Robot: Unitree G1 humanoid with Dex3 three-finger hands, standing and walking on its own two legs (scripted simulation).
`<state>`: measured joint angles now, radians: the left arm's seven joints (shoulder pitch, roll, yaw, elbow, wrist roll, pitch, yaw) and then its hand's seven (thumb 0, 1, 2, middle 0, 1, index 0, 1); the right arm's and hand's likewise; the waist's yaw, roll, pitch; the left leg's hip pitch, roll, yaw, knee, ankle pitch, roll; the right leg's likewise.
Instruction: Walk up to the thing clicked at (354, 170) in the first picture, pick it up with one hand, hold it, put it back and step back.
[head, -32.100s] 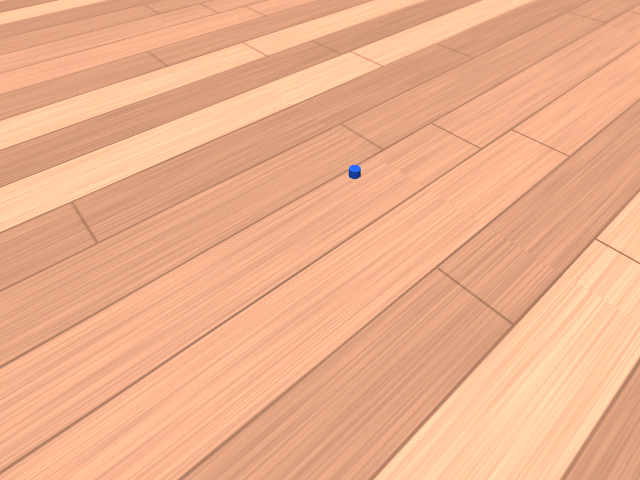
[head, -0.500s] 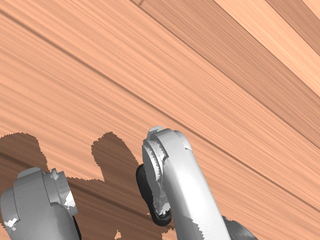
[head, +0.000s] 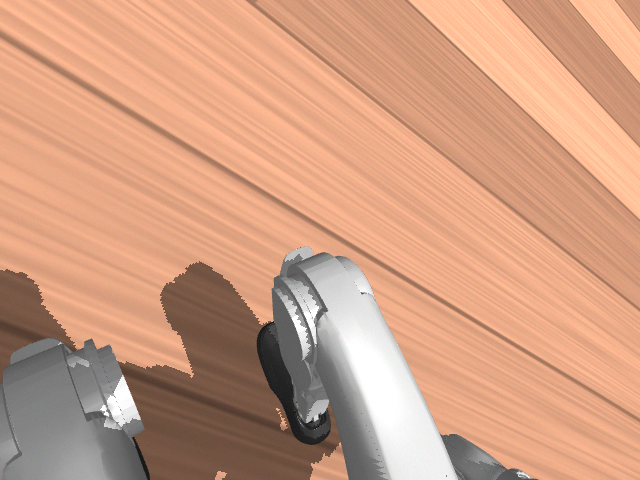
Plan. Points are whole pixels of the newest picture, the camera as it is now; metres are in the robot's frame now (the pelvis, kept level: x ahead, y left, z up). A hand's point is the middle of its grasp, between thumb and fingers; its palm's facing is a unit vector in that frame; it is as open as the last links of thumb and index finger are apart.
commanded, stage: rest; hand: left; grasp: from above
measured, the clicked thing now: out of the picture +0.45 +0.30 -0.27
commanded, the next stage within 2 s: open in 0.10 s
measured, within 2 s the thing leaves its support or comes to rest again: neither
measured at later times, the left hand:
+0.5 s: hand out of the picture +0.43 +0.29 -0.24, palm faces -0.43 -0.15 -0.89, open 8.8 cm
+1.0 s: hand out of the picture +0.44 +0.30 -0.25, palm faces -0.42 -0.16 -0.89, open 12.5 cm
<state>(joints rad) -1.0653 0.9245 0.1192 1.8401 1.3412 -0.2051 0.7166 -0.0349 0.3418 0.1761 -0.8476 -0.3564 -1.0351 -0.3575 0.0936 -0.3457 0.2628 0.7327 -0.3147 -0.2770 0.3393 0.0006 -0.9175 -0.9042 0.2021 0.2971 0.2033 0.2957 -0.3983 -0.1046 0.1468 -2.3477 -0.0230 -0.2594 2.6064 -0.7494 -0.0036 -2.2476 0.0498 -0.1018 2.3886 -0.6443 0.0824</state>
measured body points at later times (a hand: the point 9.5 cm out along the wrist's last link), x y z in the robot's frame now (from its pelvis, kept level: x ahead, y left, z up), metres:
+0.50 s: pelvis -0.01 +0.00 +0.00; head +0.26 +0.13 +0.34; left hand +0.45 +0.30 -0.19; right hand +0.05 -0.26 -0.04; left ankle +0.06 +0.12 -0.26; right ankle +0.12 -0.14 -0.26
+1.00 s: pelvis +0.00 +0.00 +0.01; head +0.27 +0.13 +0.34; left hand +0.46 +0.30 -0.20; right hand +0.04 -0.25 -0.04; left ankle +0.06 +0.12 -0.26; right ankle +0.12 -0.14 -0.26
